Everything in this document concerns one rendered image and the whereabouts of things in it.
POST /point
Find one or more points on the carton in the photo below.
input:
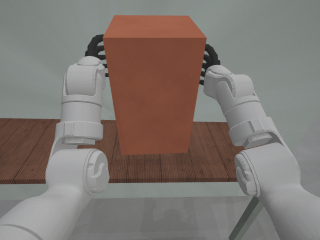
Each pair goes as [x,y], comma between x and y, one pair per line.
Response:
[154,65]

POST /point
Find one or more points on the left robot hand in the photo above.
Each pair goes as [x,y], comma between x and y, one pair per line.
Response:
[93,49]

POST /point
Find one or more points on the left robot forearm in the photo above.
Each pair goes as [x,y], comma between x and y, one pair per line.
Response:
[81,105]

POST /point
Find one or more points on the robot left upper arm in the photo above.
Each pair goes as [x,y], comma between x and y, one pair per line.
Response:
[73,178]

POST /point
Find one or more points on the right robot hand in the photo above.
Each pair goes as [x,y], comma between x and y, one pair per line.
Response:
[211,59]

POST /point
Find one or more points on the table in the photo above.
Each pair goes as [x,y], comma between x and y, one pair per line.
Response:
[26,144]

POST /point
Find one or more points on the right robot forearm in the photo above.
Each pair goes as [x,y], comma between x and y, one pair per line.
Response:
[249,126]

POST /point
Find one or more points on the robot right upper arm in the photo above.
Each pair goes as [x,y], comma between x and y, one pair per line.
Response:
[269,173]

